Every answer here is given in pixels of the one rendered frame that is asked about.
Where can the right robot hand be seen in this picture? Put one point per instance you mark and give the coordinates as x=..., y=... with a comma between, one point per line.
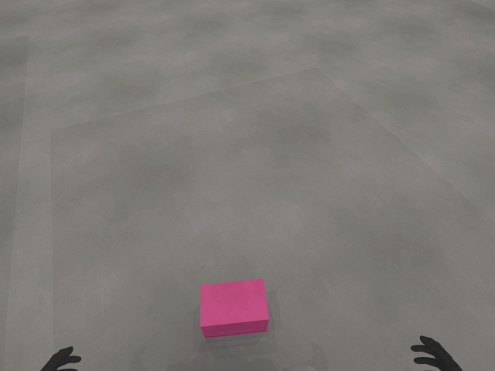
x=443, y=360

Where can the carton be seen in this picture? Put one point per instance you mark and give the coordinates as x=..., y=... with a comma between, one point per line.
x=233, y=308

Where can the left robot hand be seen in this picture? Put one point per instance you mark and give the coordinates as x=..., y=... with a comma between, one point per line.
x=61, y=358

